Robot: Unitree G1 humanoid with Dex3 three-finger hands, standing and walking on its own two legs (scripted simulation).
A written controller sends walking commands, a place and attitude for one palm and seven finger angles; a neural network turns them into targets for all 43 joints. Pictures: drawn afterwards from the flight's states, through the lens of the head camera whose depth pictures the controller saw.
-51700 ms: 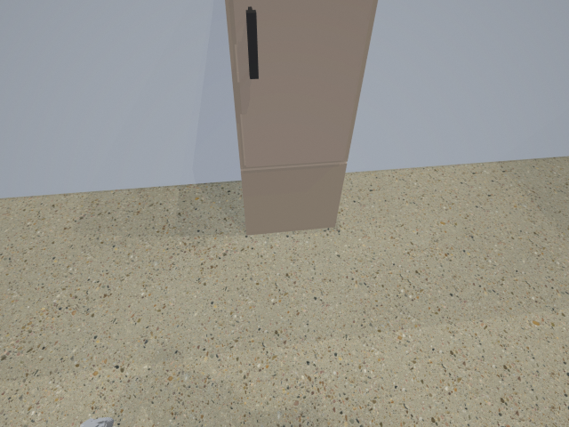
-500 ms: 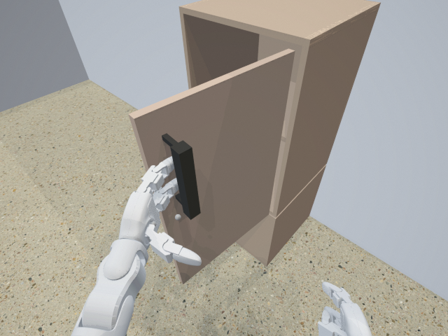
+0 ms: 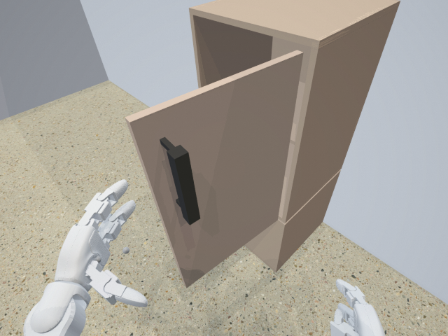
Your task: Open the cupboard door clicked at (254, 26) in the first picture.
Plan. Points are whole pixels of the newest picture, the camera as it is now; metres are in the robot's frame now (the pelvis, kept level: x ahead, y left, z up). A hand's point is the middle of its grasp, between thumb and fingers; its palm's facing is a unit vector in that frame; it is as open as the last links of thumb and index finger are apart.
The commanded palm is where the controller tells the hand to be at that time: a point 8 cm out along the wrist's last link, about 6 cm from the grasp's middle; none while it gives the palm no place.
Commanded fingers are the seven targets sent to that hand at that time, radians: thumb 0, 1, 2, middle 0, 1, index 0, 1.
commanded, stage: draw the hand back to the body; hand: left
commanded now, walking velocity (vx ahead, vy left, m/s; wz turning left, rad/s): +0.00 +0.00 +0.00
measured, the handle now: (179, 182) +0.35 +0.11 +0.12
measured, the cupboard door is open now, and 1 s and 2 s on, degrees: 84 84 84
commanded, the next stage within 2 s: step back with the hand held close in 1.60 s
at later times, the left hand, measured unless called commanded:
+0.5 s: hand (82, 261) +0.19 +0.21 +0.14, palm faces -0.03 -1.00 -0.04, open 16.3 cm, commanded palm +0.16 +0.27 +0.15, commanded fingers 0.00 -0.32 0.38 -0.16 -0.30 -0.16 -0.30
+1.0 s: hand (35, 238) +0.21 +0.29 +0.16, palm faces +0.33 -0.88 -0.34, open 11.8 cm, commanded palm +0.15 +0.33 +0.17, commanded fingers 0.00 0.55 0.75 -0.19 -0.30 -0.19 -0.30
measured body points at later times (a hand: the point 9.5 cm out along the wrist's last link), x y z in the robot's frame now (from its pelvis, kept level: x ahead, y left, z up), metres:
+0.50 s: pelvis -0.03 +0.04 +0.00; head -0.05 +0.02 +0.45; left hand +0.18 +0.27 +0.14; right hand +0.17 -0.18 -0.06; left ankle +0.03 +0.15 -0.73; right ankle -0.06 -0.08 -0.73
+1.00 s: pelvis -0.01 +0.06 +0.02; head -0.02 +0.05 +0.47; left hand +0.18 +0.33 +0.18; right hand +0.16 -0.16 -0.07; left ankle +0.03 +0.15 -0.73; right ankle -0.06 -0.08 -0.73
